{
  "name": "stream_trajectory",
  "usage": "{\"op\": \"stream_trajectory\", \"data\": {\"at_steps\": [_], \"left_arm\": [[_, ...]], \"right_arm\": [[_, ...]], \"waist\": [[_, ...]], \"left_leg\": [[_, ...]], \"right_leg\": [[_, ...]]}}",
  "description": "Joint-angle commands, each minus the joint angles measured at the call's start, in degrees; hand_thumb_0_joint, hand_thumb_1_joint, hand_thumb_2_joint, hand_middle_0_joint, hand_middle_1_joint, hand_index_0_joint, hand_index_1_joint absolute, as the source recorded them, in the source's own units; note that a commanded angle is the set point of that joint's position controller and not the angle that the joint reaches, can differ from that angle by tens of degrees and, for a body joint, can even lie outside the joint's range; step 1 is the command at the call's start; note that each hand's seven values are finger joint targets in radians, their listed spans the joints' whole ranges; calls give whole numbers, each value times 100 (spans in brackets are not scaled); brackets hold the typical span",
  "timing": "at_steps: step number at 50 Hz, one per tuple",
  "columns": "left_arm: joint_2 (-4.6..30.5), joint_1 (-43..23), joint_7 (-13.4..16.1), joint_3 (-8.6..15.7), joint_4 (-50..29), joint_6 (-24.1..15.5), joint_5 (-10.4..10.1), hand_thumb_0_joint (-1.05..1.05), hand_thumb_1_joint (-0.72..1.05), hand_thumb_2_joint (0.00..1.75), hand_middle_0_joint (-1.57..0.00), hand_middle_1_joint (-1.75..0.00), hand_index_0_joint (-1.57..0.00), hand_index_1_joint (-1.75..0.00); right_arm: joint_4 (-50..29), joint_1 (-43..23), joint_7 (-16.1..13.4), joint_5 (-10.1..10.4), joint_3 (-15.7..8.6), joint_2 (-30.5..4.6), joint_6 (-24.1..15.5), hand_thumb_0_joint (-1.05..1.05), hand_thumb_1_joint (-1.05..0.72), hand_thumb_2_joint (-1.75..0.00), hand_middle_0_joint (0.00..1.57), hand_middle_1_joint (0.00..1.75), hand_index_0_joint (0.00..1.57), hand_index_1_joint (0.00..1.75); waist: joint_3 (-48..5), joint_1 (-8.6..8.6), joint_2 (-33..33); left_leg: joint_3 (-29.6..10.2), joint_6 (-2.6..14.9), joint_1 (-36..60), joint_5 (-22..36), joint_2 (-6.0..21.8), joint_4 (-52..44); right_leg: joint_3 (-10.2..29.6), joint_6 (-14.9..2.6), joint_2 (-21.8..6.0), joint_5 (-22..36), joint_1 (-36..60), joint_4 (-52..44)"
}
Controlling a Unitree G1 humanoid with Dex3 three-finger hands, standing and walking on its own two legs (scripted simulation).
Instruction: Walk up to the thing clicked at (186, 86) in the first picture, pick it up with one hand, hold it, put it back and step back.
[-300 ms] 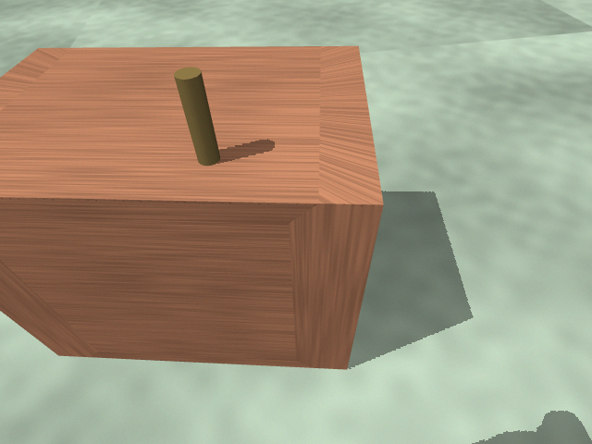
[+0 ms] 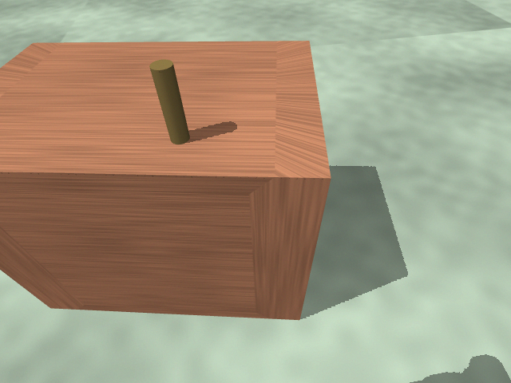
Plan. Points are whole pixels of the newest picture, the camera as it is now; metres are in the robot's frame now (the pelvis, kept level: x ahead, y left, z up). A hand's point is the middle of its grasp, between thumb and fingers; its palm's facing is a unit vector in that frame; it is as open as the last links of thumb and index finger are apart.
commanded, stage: stand
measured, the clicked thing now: (171, 105) +0.65 +0.21 +0.11
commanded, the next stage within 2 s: walk up in 0.82 s
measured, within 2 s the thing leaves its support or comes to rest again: neither
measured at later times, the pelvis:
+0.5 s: pelvis +0.00 +0.00 +0.00, yaw +0 degrees
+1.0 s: pelvis -0.01 -0.02 -0.01, yaw +6 degrees
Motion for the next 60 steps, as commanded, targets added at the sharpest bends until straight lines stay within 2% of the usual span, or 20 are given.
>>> {"op": "stream_trajectory", "data": {"at_steps": [1,13,40,41,42,44,45,47,48,49,50,51,52,53,54,55,56,57,58,60], "left_arm": [[1230,-198,85,249,-318,-120,2,0,90,90,-20,-30,-20,-30],[1247,-216,103,250,-348,-129,-5,0,90,90,-20,-30,-20,-30],[1258,-196,108,261,-311,-133,-5,0,90,90,-20,-30,-20,-30],[1629,-421,68,601,-545,11,21,0,90,90,-20,-30,-20,-30],[1545,-308,77,621,-640,82,-7,0,90,90,-20,-30,-20,-30],[1321,-158,68,601,-789,156,9,0,90,90,-20,-30,-20,-30],[1251,-117,49,625,-850,193,16,0,90,90,-20,-30,-20,-30],[1210,42,5,711,-1030,277,35,0,90,90,-20,-30,-20,-30],[1185,154,-6,709,-1105,286,22,0,90,90,-20,-30,-20,-30],[1161,339,-9,712,-1114,259,28,0,90,90,-20,-30,-20,-30],[1134,506,1,718,-1082,212,37,0,90,90,-20,-30,-20,-30],[1295,565,35,778,-1085,163,70,0,90,90,-20,-30,-20,-30],[1710,487,66,890,-1152,147,124,0,90,90,-20,-30,-20,-30],[1827,256,70,925,-1309,134,174,0,90,90,-20,-30,-20,-30],[1618,25,53,844,-1458,111,166,0,90,90,-20,-30,-20,-30],[1803,-192,47,869,-1709,93,164,0,90,90,-20,-30,-20,-30],[1878,-348,49,891,-1846,82,167,0,90,90,-20,-30,-20,-30],[1828,-477,62,870,-1906,70,168,0,90,90,-20,-30,-20,-30],[1628,-392,109,814,-1772,38,154,0,90,90,-20,-30,-20,-30],[1655,-70,145,801,-1764,-3,158,0,90,90,-20,-30,-20,-30]], "right_arm": [[-354,-226,-98,-6,-218,-1185,-143,0,-90,-90,20,30,20,30],[-341,-229,-94,-16,-231,-1201,-120,0,-90,-90,20,30,20,30],[-333,-180,-92,-11,-210,-1177,-106,0,-90,-90,20,30,20,30],[-585,84,-131,-19,-482,-1664,-90,0,-90,-90,20,30,20,30],[-651,217,-161,5,-529,-1725,-87,0,-90,-90,20,30,20,30],[-774,253,-200,8,-641,-1877,-75,0,-90,-90,20,30,20,30],[-896,240,-214,-29,-697,-1904,-63,0,-90,-90,20,30,20,30],[-1112,160,-275,-122,-806,-1975,-44,0,-90,-90,20,30,20,30],[-1203,-10,-310,-148,-813,-1955,-49,0,-90,-90,20,30,20,30],[-1301,-187,-328,-138,-806,-1869,-38,0,-90,-90,20,30,20,30],[-1364,-283,-324,-107,-765,-1714,-11,0,-90,-90,20,30,20,30],[-1448,-252,-291,-51,-688,-1439,20,0,-90,-90,20,30,20,30],[-1618,-368,-282,-4,-599,-1128,30,0,-90,-90,20,30,20,30],[-1685,-290,-303,-16,-570,-1050,61,0,-90,-90,20,30,20,30],[-1581,193,-294,-95,-606,-1162,119,0,-90,-90,20,30,20,30],[-1758,339,-271,-109,-691,-1334,193,0,-90,-90,20,30,20,30],[-1830,252,-233,-113,-720,-1498,232,0,-90,-90,20,30,20,30],[-1825,244,-169,-108,-762,-1583,231,0,-90,-90,20,30,20,30],[-1615,446,-117,-90,-781,-1503,212,0,-90,-90,20,30,20,30],[-1695,533,-40,-75,-739,-1407,226,0,-90,-90,20,30,20,30]], "waist": [[-444,15,-52],[-506,-1,-19],[-453,-17,-42],[-80,-18,-139],[-149,-20,66],[-355,-59,471],[-423,-69,720],[-581,7,1147],[-614,121,1125],[-697,265,1054],[-781,388,805],[-905,411,145],[-774,468,-792],[-602,418,-1346],[-674,175,-957],[-643,61,-1028],[-396,79,-1046],[-183,14,-975],[-157,-22,-691],[-340,51,-688]], "left_leg": [[-524,193,80,703,715,-276],[-493,177,61,812,697,-234],[-512,145,112,876,707,-292],[-900,333,-643,2016,696,50],[-1100,435,-570,2397,859,80],[-1601,820,-135,2512,1203,56],[-2002,1065,-153,2560,1437,18],[-2610,1354,-422,2201,1830,-87],[-2445,1348,-382,2195,1783,99],[-2169,1204,-335,2395,1591,482],[-1657,914,-351,2625,1194,1000],[-1034,567,-583,2216,565,1700],[-443,246,-1559,1169,-164,2444],[-109,105,-2371,-1827,-487,3253],[-409,111,-2286,-2451,-218,3990],[-455,57,-2239,-2429,-184,4421],[-533,10,-2127,-2211,-31,4675],[-531,-33,-1954,-1943,123,4727],[-495,8,-2001,-1822,46,4667],[-454,27,-2485,-1496,-55,4393]], "right_leg": [[552,-173,-667,635,18,-336],[558,-180,-688,902,132,-338],[523,-163,-683,908,155,-404],[2,-155,-363,687,226,375],[-27,-183,-272,546,129,627],[-98,-151,-64,-23,-421,1085],[-107,-119,74,-748,-619,1578],[363,-206,23,-1942,-673,2448],[508,-260,-116,-2021,-786,2414],[476,-347,-174,-1712,-720,2009],[315,-407,-176,-979,-487,1196],[507,-443,-454,215,-90,388],[1276,-644,-1182,1346,426,148],[1859,-1267,-1959,2375,727,69],[1681,-1483,-2129,2904,592,275],[1902,-1736,-2471,3033,143,149],[1904,-1745,-2456,2777,-266,43],[1608,-1646,-2213,2449,-579,72],[1066,-1445,-1723,2272,-380,245],[770,-1186,-1530,2351,460,560]]}}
